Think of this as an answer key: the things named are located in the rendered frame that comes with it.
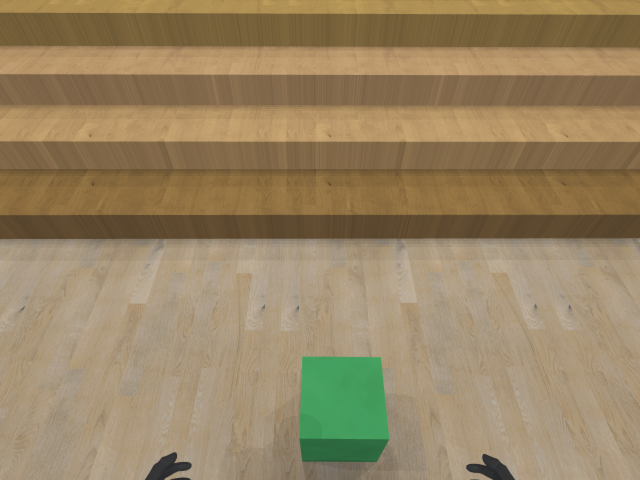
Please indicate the left robot hand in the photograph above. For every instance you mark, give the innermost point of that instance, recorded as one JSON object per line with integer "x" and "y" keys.
{"x": 166, "y": 467}

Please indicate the carton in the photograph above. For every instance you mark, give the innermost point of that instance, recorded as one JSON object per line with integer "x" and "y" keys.
{"x": 343, "y": 415}

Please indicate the right robot hand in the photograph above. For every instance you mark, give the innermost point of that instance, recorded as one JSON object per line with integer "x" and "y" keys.
{"x": 493, "y": 469}

